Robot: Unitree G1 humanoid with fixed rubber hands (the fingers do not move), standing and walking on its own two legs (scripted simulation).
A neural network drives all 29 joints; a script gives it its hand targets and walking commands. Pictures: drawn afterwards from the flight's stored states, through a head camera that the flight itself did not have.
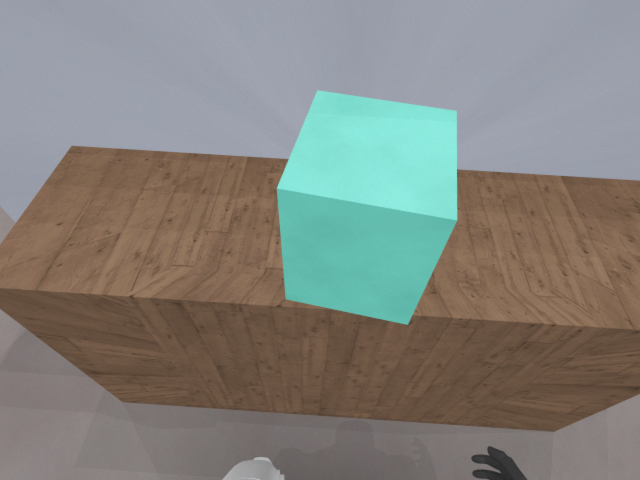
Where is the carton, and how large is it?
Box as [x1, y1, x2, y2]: [277, 90, 456, 324]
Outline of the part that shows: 317,90 277,186 285,296 287,299 407,324 456,221 456,111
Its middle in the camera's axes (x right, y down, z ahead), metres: +0.07 -0.05 +0.58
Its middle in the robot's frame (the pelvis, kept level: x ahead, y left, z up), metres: +0.49 -0.03 +0.04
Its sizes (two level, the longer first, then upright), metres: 0.210 0.200 0.250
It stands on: a pedestal, 0.66 m high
